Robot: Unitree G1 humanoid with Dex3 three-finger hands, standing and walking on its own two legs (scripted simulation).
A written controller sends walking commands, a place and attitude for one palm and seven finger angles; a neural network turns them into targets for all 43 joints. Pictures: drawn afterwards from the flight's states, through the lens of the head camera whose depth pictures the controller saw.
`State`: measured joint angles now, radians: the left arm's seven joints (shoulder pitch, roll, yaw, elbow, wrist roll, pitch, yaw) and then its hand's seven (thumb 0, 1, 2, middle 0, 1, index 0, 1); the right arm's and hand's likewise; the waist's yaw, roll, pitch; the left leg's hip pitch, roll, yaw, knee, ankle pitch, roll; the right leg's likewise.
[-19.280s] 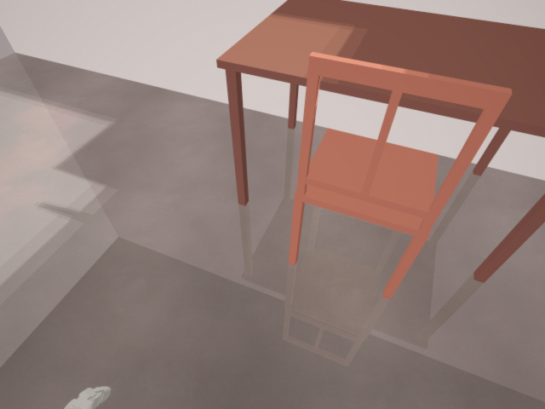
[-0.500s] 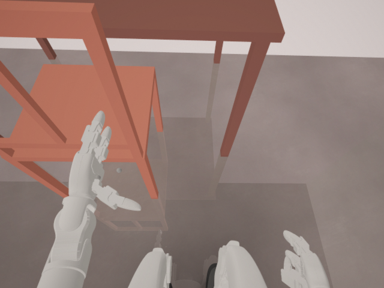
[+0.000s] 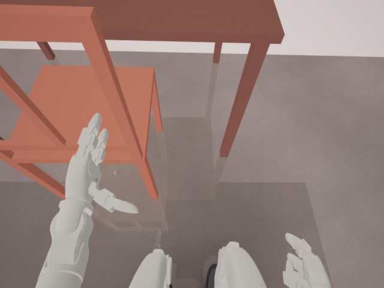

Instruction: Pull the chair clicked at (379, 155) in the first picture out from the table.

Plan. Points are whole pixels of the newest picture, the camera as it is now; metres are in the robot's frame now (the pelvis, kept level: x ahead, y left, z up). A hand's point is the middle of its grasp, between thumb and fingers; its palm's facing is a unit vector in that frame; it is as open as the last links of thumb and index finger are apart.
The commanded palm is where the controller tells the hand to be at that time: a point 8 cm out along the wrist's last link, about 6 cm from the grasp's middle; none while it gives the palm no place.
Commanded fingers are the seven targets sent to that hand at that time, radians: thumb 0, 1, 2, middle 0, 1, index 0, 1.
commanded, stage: aim the fingers beside a spindle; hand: left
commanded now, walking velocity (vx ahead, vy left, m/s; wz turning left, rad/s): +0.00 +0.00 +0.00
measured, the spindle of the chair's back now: (25, 104) +0.48 +0.38 +0.04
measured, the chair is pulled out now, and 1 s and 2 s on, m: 0.00 0.00 0.00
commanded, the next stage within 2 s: none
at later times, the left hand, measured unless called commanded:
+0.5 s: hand (124, 174) +0.33 +0.15 +0.02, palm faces -0.04 -1.00 -0.02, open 17.0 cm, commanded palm +0.30 +0.21 +0.03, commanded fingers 0.00 -0.50 0.30 -0.06 -0.08 -0.06 -0.08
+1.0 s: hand (115, 172) +0.33 +0.16 +0.04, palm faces +0.01 -1.00 -0.04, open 17.0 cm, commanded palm +0.31 +0.22 +0.03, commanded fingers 0.00 -0.50 0.30 -0.06 -0.08 -0.06 -0.08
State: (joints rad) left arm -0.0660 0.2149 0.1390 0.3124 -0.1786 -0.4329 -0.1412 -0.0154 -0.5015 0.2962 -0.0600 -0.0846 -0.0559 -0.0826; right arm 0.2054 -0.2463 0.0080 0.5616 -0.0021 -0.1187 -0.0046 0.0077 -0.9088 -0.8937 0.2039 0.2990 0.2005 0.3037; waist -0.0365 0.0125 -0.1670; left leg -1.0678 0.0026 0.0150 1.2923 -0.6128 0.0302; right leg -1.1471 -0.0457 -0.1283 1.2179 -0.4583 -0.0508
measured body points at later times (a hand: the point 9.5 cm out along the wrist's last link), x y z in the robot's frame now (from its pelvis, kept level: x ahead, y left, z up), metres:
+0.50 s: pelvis +0.00 +0.00 +0.00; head +0.11 +0.01 +0.44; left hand +0.33 +0.20 +0.02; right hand +0.16 -0.24 -0.10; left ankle +0.00 +0.10 -0.62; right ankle +0.06 -0.10 -0.62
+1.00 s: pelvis +0.00 +0.00 +0.00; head +0.11 +0.02 +0.44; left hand +0.32 +0.22 +0.04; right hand +0.17 -0.24 -0.10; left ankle +0.00 +0.10 -0.62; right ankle +0.06 -0.10 -0.62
